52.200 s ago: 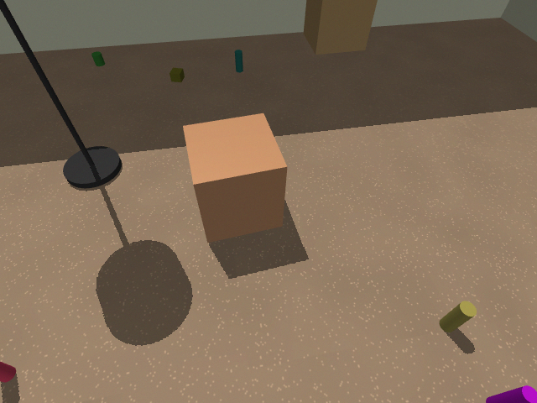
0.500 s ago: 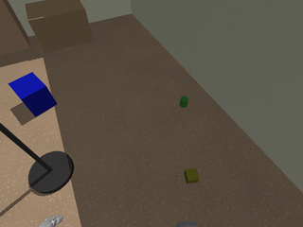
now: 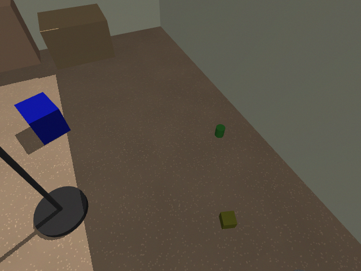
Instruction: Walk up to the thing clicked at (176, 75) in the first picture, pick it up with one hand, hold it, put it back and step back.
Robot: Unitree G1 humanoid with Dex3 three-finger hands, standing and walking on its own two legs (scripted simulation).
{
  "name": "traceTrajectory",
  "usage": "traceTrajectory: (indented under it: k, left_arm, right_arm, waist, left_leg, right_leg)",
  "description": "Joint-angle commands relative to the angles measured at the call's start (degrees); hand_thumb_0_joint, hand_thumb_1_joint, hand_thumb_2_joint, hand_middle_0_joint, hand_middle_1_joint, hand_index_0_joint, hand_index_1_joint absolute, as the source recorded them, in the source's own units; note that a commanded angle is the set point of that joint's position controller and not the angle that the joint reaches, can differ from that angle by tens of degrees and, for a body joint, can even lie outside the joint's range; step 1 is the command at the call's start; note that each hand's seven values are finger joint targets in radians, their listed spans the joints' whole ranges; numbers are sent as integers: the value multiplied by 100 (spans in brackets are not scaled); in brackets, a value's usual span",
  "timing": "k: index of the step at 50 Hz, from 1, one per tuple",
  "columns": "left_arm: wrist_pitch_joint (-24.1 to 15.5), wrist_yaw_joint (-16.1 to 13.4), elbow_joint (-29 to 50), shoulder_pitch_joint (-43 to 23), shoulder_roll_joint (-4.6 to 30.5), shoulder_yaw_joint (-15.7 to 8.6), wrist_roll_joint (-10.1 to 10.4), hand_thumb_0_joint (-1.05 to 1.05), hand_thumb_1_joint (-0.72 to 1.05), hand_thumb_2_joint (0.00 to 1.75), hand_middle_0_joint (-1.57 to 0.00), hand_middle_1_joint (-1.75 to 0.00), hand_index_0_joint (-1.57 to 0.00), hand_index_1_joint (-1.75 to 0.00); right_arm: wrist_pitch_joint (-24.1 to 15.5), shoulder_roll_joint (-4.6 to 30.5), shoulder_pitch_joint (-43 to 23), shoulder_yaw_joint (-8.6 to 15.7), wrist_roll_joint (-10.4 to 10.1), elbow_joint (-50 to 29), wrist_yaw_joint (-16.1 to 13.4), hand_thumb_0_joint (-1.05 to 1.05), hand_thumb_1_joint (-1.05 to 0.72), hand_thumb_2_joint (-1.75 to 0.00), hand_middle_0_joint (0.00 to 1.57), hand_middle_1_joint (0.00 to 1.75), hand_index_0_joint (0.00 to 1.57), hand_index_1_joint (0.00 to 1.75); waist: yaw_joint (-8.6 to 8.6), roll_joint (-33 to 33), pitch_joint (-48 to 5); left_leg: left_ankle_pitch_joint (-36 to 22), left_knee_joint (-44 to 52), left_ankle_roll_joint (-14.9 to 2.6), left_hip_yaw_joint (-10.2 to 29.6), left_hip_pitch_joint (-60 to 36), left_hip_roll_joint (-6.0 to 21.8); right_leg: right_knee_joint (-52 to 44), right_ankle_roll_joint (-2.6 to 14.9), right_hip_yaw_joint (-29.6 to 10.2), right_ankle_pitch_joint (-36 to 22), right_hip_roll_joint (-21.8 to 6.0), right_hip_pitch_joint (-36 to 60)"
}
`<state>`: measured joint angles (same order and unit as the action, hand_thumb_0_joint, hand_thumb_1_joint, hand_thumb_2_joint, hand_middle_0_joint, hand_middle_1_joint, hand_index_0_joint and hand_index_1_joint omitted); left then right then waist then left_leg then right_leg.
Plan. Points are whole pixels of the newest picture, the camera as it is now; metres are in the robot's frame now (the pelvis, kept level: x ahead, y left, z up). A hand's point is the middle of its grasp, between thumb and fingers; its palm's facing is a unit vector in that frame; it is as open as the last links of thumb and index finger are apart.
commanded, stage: walk up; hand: right
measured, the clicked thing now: (227, 219) +0.47 -0.26 -0.75
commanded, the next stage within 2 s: stand in 0.46 s
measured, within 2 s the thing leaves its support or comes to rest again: neither
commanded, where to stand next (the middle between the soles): +0.09 -0.01 m, yaw +0 degrees
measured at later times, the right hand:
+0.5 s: hand out of the picture +0.09 -0.25 -0.16, palm faces -0.01 +0.94 -0.34, open 7.3 cm
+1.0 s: hand out of the picture +0.10 -0.24 -0.16, palm faces -0.03 +0.94 -0.34, open 7.3 cm
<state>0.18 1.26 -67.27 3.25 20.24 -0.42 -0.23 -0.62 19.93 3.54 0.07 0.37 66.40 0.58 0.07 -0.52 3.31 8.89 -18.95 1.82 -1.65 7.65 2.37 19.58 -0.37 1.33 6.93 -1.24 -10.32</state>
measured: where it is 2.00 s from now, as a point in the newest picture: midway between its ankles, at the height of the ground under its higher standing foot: outside the picture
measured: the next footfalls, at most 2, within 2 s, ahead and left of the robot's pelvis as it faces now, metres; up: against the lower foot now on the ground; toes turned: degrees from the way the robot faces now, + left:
none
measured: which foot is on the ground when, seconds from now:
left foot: down 0.00-1.00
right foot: down 0.00-1.00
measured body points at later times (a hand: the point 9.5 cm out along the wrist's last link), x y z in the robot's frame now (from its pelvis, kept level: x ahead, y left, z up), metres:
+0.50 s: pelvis +0.01 +0.00 +0.00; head +0.02 +0.01 +0.45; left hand +0.09 +0.30 -0.14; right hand +0.09 -0.30 -0.13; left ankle +0.02 +0.14 -0.75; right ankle +0.04 -0.12 -0.75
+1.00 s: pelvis +0.02 +0.01 +0.00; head +0.03 +0.01 +0.45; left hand +0.10 +0.31 -0.13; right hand +0.10 -0.29 -0.13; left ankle +0.02 +0.14 -0.75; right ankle +0.04 -0.12 -0.75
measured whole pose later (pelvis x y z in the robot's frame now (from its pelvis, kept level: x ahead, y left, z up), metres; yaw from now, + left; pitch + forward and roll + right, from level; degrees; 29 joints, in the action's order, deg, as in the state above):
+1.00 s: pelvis +0.02 +0.01 +0.00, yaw +0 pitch -2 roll +0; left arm -0.2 0.6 -66.3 4.6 20.0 -0.5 -0.7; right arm -0.3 19.9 5.8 -0.1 0.6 65.0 0.4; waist -0.4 -0.1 2.8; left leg 10.6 -18.0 1.1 -2.0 5.3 1.7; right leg 18.2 -1.3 1.0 8.2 -1.9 -7.8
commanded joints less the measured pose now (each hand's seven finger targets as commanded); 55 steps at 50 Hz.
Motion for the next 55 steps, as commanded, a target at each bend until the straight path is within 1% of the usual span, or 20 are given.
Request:
traceTrajectory:
  k: [1, 3, 4, 7, 9, 13, 16, 21, 23, 24, 26, 28, 32, 36, 38, 41, 44, 47, 48, 55]
  left_arm:
    - [-145, -72, 396, -387, 1245, -210, 5, 0, 90, 90, -20, -30, -20, -30]
    - [-151, -69, 368, -274, 1199, -206, 8, 0, 90, 90, -20, -30, -20, -30]
    - [-144, -75, 376, -302, 1242, -221, 2, 0, 90, 90, -20, -30, -20, -30]
    - [-147, -84, 361, -248, 1220, -222, -3, 0, 90, 90, -20, -30, -20, -30]
    - [-141, -84, 384, -267, 1232, -225, -5, 0, 90, 90, -20, -30, -20, -30]
    - [-141, -79, 404, -207, 1187, -213, 5, 0, 90, 90, -20, -30, -20, -30]
    - [-133, -89, 367, -130, 1194, -222, 6, 0, 90, 90, -20, -30, -20, -30]
    - [-124, -92, 396, -198, 1184, -225, 4, 0, 90, 90, -20, -30, -20, -30]
    - [-154, -113, 424, -125, 1135, -214, -41, 0, 90, 90, -20, -30, -20, -30]
    - [-163, -120, 413, -115, 1202, -216, -41, 0, 90, 90, -20, -30, -20, -30]
    - [-189, -127, 429, -154, 1200, -224, -45, 0, 90, 90, -20, -30, -20, -30]
    - [-174, -130, 430, -173, 1165, -219, -43, 0, 90, 90, -20, -30, -20, -30]
    - [-177, -123, 453, -166, 1190, -223, -35, 0, 90, 90, -20, -30, -20, -30]
    - [-175, -117, 461, -167, 1189, -216, -27, 0, 90, 90, -20, -30, -20, -30]
    - [-195, -120, 475, -131, 1181, -216, -34, 0, 90, 90, -20, -30, -20, -30]
    - [-200, -124, 473, -181, 1179, -217, -30, 0, 90, 90, -20, -30, -20, -30]
    - [-179, -133, 449, -188, 1198, -208, -21, 0, 90, 90, -20, -30, -20, -30]
    - [-174, -136, 455, -157, 1214, -214, -24, 0, 90, 90, -20, -30, -20, -30]
    - [-179, -139, 454, -122, 1167, -195, -26, 0, 90, 90, -20, -30, -20, -30]
    - [-181, -140, 463, -129, 1196, -191, -23, 0, 90, 90, -20, -30, -20, -30]
  right_arm:
    - [-128, 1268, -186, 255, 16, -314, -73, 0, -90, -90, 20, 30, 20, 30]
    - [-134, 1250, -248, 266, -3, -319, -73, 0, -90, -90, 20, 30, 20, 30]
    - [-126, 1258, -250, 263, 3, -333, -75, 0, -90, -90, 20, 30, 20, 30]
    - [-116, 1236, -231, 273, 7, -326, -76, 0, -90, -90, 20, 30, 20, 30]
    - [-110, 1225, -216, 268, 7, -321, -77, 0, -90, -90, 20, 30, 20, 30]
    - [-130, 1219, -150, 280, 2, -316, -81, 0, -90, -90, 20, 30, 20, 30]
    - [-122, 1222, -246, 293, 1, -343, -87, 0, -90, -90, 20, 30, 20, 30]
    - [-110, 1208, -172, 295, 13, -327, -89, 0, -90, -90, 20, 30, 20, 30]
    - [-108, 1223, -123, 265, 31, -345, -88, 0, -90, -90, 20, 30, 20, 30]
    - [-110, 1176, -121, 251, 13, -355, -81, 0, -90, -90, 20, 30, 20, 30]
    - [-117, 1199, -160, 256, 17, -407, -84, 0, -90, -90, 20, 30, 20, 30]
    - [-110, 1220, -150, 253, 13, -410, -83, 0, -90, -90, 20, 30, 20, 30]
    - [-109, 1227, -78, 243, 30, -433, -80, 0, -90, -90, 20, 30, 20, 30]
    - [-118, 1244, -8, 241, 31, -423, -77, 0, -90, -90, 20, 30, 20, 30]
    - [-127, 1264, -55, 248, 22, -487, -80, 0, -90, -90, 20, 30, 20, 30]
    - [-139, 1254, -21, 229, 18, -490, -90, 0, -90, -90, 20, 30, 20, 30]
    - [-116, 1240, -16, 223, 17, -471, -86, 0, -90, -90, 20, 30, 20, 30]
    - [-123, 1258, 19, 229, 20, -498, -91, 0, -90, -90, 20, 30, 20, 30]
    - [-120, 1275, -46, 237, 5, -500, -91, 0, -90, -90, 20, 30, 20, 30]
    - [-113, 1255, -13, 229, 10, -494, -90, 0, -90, -90, 20, 30, 20, 30]
  waist:
    - [14, 1, -545]
    - [-7, 19, -583]
    - [-13, -11, -569]
    - [-11, -7, -577]
    - [-12, -37, -491]
    - [2, 38, -575]
    - [-47, 46, -580]
    - [-20, 37, -566]
    - [-82, 199, -633]
    - [-70, 124, -566]
    - [-66, 62, -651]
    - [-64, 70, -500]
    - [-68, 59, -463]
    - [-64, 68, -479]
    - [-67, 51, -628]
    - [-55, 67, -701]
    - [-53, 26, -585]
    - [-44, 59, -641]
    - [-69, 82, -577]
    - [-43, 73, -542]
  left_leg:
    - [125, 436, -252, 484, 7, 525]
    - [44, 398, -253, 509, -42, 538]
    - [28, 409, -249, 502, -33, 534]
    - [47, 361, -265, 487, -89, 518]
    - [68, 373, -251, 466, -38, 504]
    - [-33, 423, -239, 490, -14, 532]
    - [-89, 429, -247, 479, -60, 536]
    - [-84, 421, -232, 440, -61, 529]
    - [-14, 381, -234, 463, -16, 562]
    - [-4, 431, -220, 479, -26, 560]
    - [-149, 377, -227, 486, -40, 579]
    - [-39, 400, -216, 462, 24, 554]
    - [68, 428, -220, 466, 45, 544]
    - [37, 437, -227, 492, 43, 564]
    - [-260, 375, -240, 505, -68, 588]
    - [-577, 352, -229, 469, -161, 587]
    - [-452, 413, -228, 478, -144, 580]
    - [-532, 405, -230, 474, -192, 581]
    - [-483, 398, -235, 479, -186, 577]
    - [-413, 420, -243, 475, -197, 582]
  right_leg:
    - [-458, 126, -693, 334, -663, 164]
    - [-424, 101, -673, 118, -637, 180]
    - [-442, 110, -670, 256, -632, 151]
    - [-476, 123, -715, 236, -662, 114]
    - [-518, 118, -736, 418, -647, 47]
    - [-353, 121, -672, -63, -628, 256]
    - [-347, 106, -662, -124, -625, 219]
    - [-350, 125, -675, -129, -638, 228]
    - [-431, 98, -670, -218, -700, 384]
    - [-410, 103, -671, -110, -677, 325]
    - [-353, 87, -635, -442, -704, 446]
    - [-421, 69, -635, -304, -673, 340]
    - [-454, 64, -625, 7, -655, 301]
    - [-414, 74, -611, -81, -663, 386]
    - [-363, 70, -580, -511, -689, 474]
    - [-299, 67, -565, -804, -710, 545]
    - [-326, 62, -546, -602, -685, 487]
    - [-327, 74, -533, -654, -691, 550]
    - [-357, 61, -536, -638, -687, 483]
    - [-372, 66, -548, -597, -703, 499]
